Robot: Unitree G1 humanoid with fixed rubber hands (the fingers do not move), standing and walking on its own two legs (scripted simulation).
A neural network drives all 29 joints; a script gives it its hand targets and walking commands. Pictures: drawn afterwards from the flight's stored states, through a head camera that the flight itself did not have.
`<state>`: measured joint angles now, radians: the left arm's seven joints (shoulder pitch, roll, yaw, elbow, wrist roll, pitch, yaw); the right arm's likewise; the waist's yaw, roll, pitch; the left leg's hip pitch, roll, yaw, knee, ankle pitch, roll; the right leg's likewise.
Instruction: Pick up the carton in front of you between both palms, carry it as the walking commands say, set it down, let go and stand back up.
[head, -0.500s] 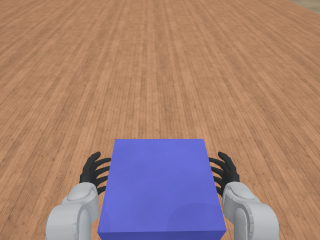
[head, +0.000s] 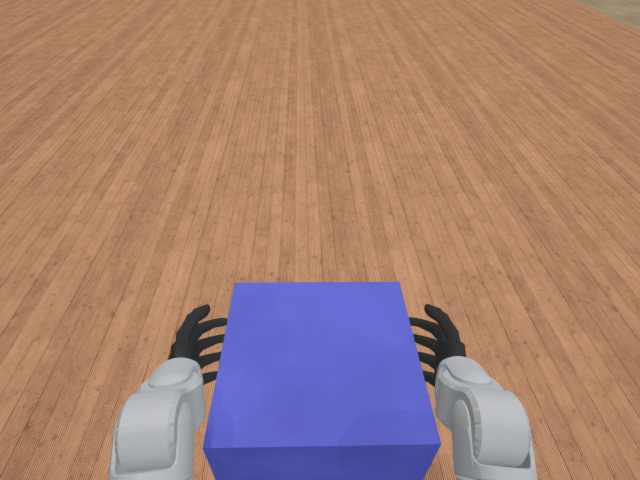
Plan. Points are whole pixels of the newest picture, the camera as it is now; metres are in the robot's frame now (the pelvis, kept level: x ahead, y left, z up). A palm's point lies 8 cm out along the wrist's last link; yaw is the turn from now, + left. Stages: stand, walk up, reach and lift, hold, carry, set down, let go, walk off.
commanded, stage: carry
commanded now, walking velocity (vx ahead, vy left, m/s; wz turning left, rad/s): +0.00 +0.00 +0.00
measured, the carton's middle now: (317, 406) +0.23 +0.00 -0.02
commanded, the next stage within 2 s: hold in 0.90 s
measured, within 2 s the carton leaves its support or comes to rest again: neither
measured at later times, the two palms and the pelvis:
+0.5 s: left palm (198, 370) +0.26 +0.15 +0.03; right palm (436, 369) +0.26 -0.15 +0.03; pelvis -0.03 +0.00 +0.00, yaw +0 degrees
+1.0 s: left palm (189, 372) +0.25 +0.16 +0.04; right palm (434, 369) +0.25 -0.14 +0.04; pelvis -0.03 +0.00 +0.01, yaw +1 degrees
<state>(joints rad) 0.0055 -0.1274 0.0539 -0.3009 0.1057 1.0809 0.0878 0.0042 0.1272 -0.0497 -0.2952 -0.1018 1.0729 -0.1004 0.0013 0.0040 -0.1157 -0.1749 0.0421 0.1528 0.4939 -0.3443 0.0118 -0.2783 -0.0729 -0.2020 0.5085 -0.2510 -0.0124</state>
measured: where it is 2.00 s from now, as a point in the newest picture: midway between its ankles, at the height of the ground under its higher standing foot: outside the picture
